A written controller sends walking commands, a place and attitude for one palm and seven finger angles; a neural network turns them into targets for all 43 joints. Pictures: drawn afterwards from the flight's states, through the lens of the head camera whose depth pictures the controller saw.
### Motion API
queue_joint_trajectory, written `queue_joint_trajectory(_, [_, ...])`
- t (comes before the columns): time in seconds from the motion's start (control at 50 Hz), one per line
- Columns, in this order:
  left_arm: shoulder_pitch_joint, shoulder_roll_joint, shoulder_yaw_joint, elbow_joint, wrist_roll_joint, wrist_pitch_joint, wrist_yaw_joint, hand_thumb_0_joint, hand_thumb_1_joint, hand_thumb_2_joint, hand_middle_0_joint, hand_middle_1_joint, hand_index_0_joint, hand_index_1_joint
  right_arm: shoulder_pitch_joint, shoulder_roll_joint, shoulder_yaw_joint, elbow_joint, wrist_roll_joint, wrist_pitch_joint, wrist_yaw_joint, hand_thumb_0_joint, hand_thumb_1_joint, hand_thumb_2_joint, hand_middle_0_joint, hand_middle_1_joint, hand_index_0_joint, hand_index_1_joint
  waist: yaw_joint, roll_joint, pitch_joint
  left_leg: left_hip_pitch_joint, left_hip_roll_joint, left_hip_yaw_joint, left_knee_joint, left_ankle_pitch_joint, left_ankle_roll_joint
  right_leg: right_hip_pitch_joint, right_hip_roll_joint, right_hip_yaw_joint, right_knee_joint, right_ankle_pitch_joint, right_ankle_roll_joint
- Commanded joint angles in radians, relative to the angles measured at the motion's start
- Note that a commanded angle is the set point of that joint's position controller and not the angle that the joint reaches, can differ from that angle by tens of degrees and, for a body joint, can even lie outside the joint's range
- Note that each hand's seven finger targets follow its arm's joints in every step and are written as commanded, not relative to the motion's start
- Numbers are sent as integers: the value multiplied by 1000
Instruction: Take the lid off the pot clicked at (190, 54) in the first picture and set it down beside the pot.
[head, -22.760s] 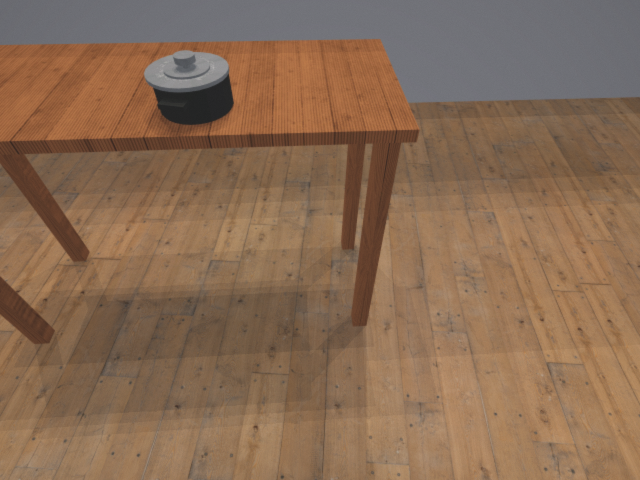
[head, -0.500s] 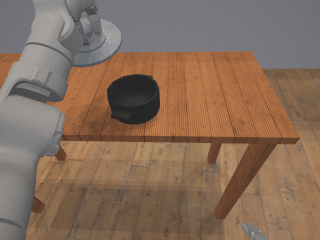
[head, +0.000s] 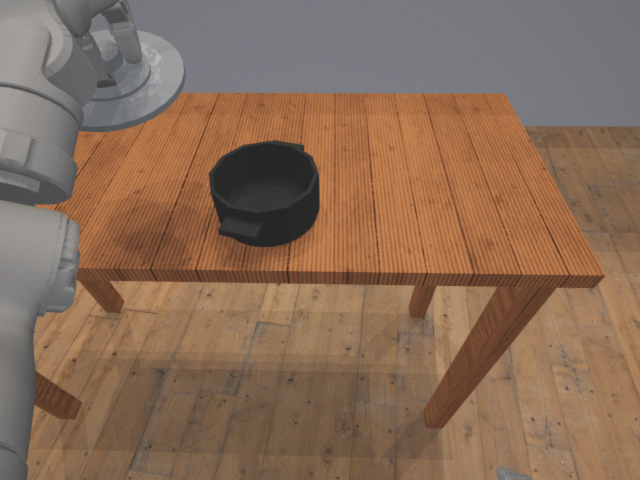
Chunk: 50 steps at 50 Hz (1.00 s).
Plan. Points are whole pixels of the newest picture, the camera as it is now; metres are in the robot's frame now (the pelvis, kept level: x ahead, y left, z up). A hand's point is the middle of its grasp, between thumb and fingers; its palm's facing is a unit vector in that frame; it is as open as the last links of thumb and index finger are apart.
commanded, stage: move the lid sideways beside the pot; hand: left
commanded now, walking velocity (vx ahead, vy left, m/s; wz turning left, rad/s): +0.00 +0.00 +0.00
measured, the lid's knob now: (101, 56) +0.50 +0.23 +0.29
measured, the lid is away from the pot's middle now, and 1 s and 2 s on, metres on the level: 0.16 0.25 0.22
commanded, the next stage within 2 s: lower the lid onto the table in 0.82 s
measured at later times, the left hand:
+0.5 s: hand (19, 65) +0.46 +0.29 +0.30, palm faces -0.14 -0.10 -0.99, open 6.7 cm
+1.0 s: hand (5, 66) +0.46 +0.31 +0.30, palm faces -0.16 -0.10 -0.98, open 6.7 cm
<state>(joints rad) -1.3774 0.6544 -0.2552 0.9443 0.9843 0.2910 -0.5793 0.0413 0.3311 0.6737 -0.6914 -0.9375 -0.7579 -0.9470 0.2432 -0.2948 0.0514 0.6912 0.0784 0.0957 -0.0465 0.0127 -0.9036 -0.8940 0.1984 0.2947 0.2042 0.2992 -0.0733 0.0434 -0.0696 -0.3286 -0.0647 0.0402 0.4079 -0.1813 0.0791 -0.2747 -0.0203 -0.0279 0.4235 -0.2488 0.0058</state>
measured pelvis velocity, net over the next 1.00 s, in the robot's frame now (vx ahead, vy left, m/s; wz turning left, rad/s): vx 0.00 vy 0.01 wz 0.01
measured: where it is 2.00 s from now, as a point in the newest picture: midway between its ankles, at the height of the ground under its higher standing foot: outside the picture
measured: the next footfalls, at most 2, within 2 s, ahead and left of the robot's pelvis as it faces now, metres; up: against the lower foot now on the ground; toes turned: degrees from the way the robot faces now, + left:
none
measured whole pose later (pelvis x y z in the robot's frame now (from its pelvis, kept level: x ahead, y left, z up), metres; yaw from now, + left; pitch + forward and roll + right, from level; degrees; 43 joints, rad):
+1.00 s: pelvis +0.00 +0.01 +0.00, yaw +1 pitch +7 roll -1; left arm -1.42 0.81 -0.19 1.07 1.03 0.22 -0.57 0.05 0.33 0.67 -0.69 -0.94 -0.76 -0.95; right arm 0.25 -0.29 0.05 0.69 0.09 0.14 -0.05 0.01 -0.90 -0.89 0.20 0.29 0.21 0.30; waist -0.09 0.05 -0.05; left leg -0.38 -0.06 0.02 0.43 -0.18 0.09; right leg -0.30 -0.02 -0.04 0.41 -0.23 0.01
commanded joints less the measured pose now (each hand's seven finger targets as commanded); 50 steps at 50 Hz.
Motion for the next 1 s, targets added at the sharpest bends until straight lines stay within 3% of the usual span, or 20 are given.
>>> queue_joint_trajectory(0.0, [-657, 266, 84, -197, 33, -13, 60, 0, 765, 865, -894, -1051, -928, -1041, -63, -129, -43, -133, -2, -33, -15, 0, -900, -900, 200, 300, 200, 300, -6, -3, -404, 319, 16, -80, 18, 377, -12, 12, 54, 10, -34, 251, -59])
queue_joint_trajectory(0.04, [-664, 286, 106, -252, 30, -20, 66, 0, 765, 865, -894, -1051, -928, -1041, -57, -130, -49, -136, -4, -36, -11, 0, -900, -900, 200, 300, 200, 300, 1, 25, -457, 359, 23, -87, 35, 445, -17, 15, 53, 15, -29, 268, -55])
queue_joint_trajectory(0.12, [-585, 325, 120, -160, 35, -20, 62, 0, 765, 865, -894, -1051, -928, -1041, -42, -144, -49, -131, -5, -17, -17, 0, -900, -900, 200, 300, 200, 300, -2, 17, -408, 306, 23, -75, 41, 435, -16, 24, 47, 11, -29, 290, -59])
queue_joint_trajectory(0.14, [-616, 370, 157, -183, 52, -22, 64, 0, 765, 865, -894, -1051, -928, -1041, -49, -135, -46, -134, -5, -12, -16, 0, -900, -900, 200, 300, 200, 300, 6, -10, -441, 302, 24, -72, 38, 424, -14, 47, 47, 16, -23, 288, -53])
queue_joint_trajectory(0.22, [-570, 269, 61, -138, 32, -19, 54, 0, 765, 865, -894, -1051, -928, -1041, -48, -143, -49, -132, 4, 1, -15, 0, -900, -900, 200, 300, 200, 300, -17, 43, -352, 316, 34, -80, 39, 427, -20, -37, 49, 0, -40, 246, -58])
queue_joint_trajectory(0.32, [-612, 334, 107, -225, 35, -41, 64, 0, 765, 865, -894, -1051, -928, -1041, -34, -144, -51, -134, 3, -7, -17, 0, -900, -900, 200, 300, 200, 300, -18, 78, -439, 377, 33, -94, 55, 483, -20, -27, 54, 3, -38, 256, -59])
queue_joint_trajectory(0.34, [-658, 388, 149, -257, 51, -48, 68, 0, 765, 865, -894, -1051, -928, -1041, -35, -137, -50, -134, 1, -9, -16, 0, -900, -900, 200, 300, 200, 300, -11, 63, -489, 382, 30, -95, 53, 474, -18, -1, 57, 9, -33, 255, -54])
queue_joint_trajectory(0.38, [-603, 375, 137, -162, 54, -46, 61, 0, 765, 865, -894, -1051, -928, -1041, -32, -135, -48, -124, 3, 1, -22, 0, -900, -900, 200, 300, 200, 300, -16, 25, -417, 335, 28, -88, 46, 419, -12, -12, 56, 1, -38, 239, -54])
queue_joint_trajectory(0.42, [-588, 337, 96, -145, 34, -52, 58, 0, 765, 865, -894, -1051, -928, -1041, -23, -148, -52, -118, 8, 2, -21, 0, -900, -900, 200, 300, 200, 300, -27, 57, -360, 325, 30, -87, 39, 395, -19, -43, 52, -4, -50, 224, -59])
queue_joint_trajectory(0.44, [-632, 396, 142, -193, 49, -58, 64, 0, 765, 865, -894, -1051, -928, -1041, -25, -142, -49, -122, 5, 2, -18, 0, -900, -900, 200, 300, 200, 300, -13, 58, -420, 338, 31, -94, 37, 409, -20, -15, 57, 0, -42, 222, -56])
queue_joint_trajectory(0.48, [-595, 414, 155, -150, 61, -62, 65, 0, 765, 865, -894, -1051, -928, -1041, -25, -142, -48, -124, 2, 8, -22, 0, -900, -900, 200, 300, 200, 300, -10, 48, -424, 326, 29, -88, 46, 425, -14, -5, 57, 0, -37, 237, -56])
queue_joint_trajectory(0.62, [-608, 375, 105, -152, 46, -86, 64, 0, 765, 865, -894, -1051, -928, -1041, -3, -152, -53, -115, 11, 8, -21, 0, -900, -900, 200, 300, 200, 300, -30, 114, -382, 354, 39, -100, 43, 432, -26, -64, 59, -11, -56, 202, -62])
queue_joint_trajectory(0.64, [-642, 427, 149, -193, 61, -89, 69, 0, 765, 865, -894, -1051, -928, -1041, -6, -145, -52, -119, 7, 7, -19, 0, -900, -900, 200, 300, 200, 300, -19, 109, -437, 373, 40, -104, 40, 423, -25, -44, 64, -5, -52, 187, -56])
queue_joint_trajectory(0.7, [-603, 464, 177, -129, 74, -94, 68, 0, 765, 865, -894, -1051, -928, -1041, 2, -149, -51, -115, 5, 14, -24, 0, -900, -900, 200, 300, 200, 300, -16, 83, -415, 335, 37, -98, 39, 412, -19, -27, 63, -6, -49, 195, -58])
queue_joint_trajectory(0.8, [-609, 349, 93, -155, 49, -89, 59, 0, 765, 865, -894, -1051, -928, -1041, -2, -144, -57, -117, 12, 12, -14, 0, -900, -900, 200, 300, 200, 300, -29, 100, -378, 371, 44, -111, 33, 407, -23, -93, 67, -17, -61, 155, -56])
queue_joint_trajectory(0.84, [-618, 393, 123, -173, 57, -94, 64, 0, 765, 865, -894, -1051, -928, -1041, 6, -150, -55, -111, 10, 11, -13, 0, -900, -900, 200, 300, 200, 300, -26, 99, -398, 371, 44, -114, 30, 407, -28, -79, 68, -15, -61, 160, -57])
queue_joint_trajectory(0.86, [-609, 355, 96, -133, 58, -91, 62, 0, 765, 865, -894, -1051, -928, -1041, 3, -147, -55, -109, 9, 12, -16, 0, -900, -900, 200, 300, 200, 300, -31, 94, -379, 363, 40, -109, 33, 392, -21, -90, 68, -16, -62, 158, -59])
queue_joint_trajectory(0.88, [-614, 408, 141, -147, 59, -93, 64, 0, 765, 865, -894, -1051, -928, -1041, 13, -149, -56, -107, 7, 13, -17, 0, -900, -900, 200, 300, 200, 300, -25, 67, -398, 355, 38, -107, 28, 371, -19, -60, 67, -12, -62, 164, -57])
queue_joint_trajectory(0.92, [-607, 403, 131, -69, 53, -70, 68, 0, 765, 865, -894, -1051, -928, -1041, 16, -160, -55, -97, 8, 7, -20, 0, -900, -900, 200, 300, 200, 300, -31, 92, -369, 324, 32, -99, 29, 354, -23, -54, 57, -10, -59, 181, -64])
queue_joint_trajectory(0.98, [-627, 374, 103, -20, 62, -42, 62, 0, 765, 865, -894, -1051, -928, -1041, 15, -151, -51, -91, 8, 9, -17, 0, -900, -900, 200, 300, 200, 300, -32, 28, -347, 279, 29, -94, 5, 268, -15, -38, 60, -13, -63, 161, -55])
